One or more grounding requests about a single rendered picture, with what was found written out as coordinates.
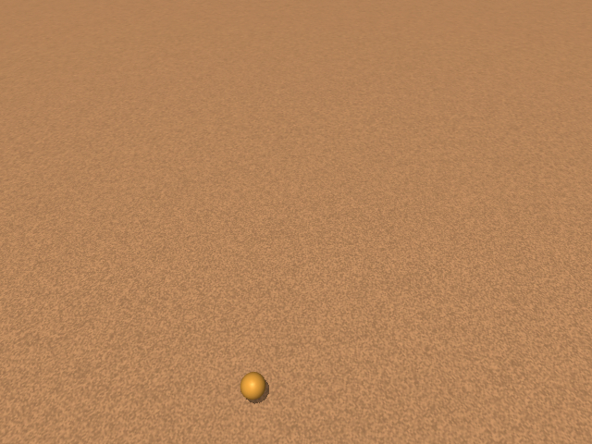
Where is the ball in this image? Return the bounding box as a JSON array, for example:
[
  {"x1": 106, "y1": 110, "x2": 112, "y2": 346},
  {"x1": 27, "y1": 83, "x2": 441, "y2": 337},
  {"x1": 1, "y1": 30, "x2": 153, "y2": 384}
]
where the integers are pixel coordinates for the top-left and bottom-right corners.
[{"x1": 240, "y1": 372, "x2": 265, "y2": 400}]

